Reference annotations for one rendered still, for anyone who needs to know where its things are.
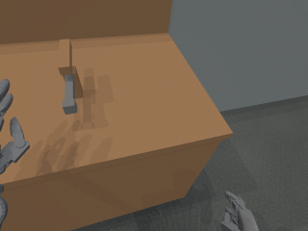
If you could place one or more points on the counter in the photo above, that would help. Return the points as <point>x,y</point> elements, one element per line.
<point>144,129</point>

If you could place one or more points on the tap lever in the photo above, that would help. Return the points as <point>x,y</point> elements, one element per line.
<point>69,104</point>

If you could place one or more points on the robot right hand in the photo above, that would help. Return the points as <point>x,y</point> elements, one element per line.
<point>242,221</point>

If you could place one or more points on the robot left hand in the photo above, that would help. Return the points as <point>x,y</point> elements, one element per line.
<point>15,149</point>

